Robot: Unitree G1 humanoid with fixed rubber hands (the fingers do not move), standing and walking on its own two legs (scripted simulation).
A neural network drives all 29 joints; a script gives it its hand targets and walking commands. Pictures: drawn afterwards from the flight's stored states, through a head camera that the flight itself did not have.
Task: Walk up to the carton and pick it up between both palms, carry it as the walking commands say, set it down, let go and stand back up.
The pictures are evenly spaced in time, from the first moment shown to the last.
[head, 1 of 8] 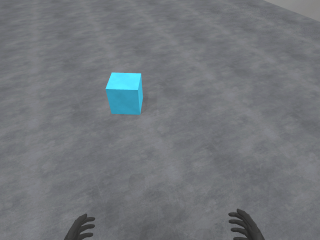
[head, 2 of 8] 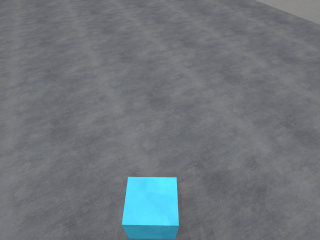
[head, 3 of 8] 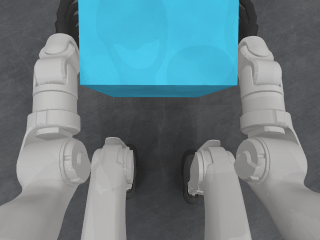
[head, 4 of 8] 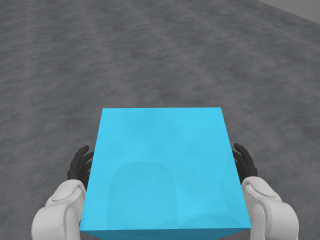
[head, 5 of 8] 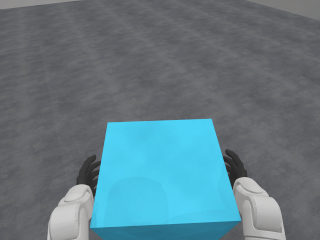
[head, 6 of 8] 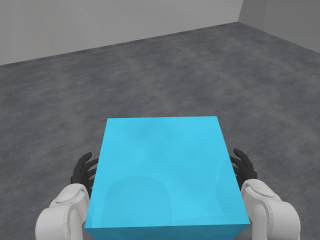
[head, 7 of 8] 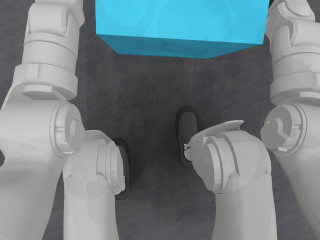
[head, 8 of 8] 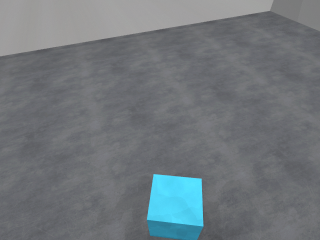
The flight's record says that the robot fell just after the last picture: no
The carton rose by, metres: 0.67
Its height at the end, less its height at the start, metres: +0.00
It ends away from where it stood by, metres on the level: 2.78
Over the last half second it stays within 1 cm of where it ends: yes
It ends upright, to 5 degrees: yes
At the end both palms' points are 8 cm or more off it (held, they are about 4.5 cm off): yes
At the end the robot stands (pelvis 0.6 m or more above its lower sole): yes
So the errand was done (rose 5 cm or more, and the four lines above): yes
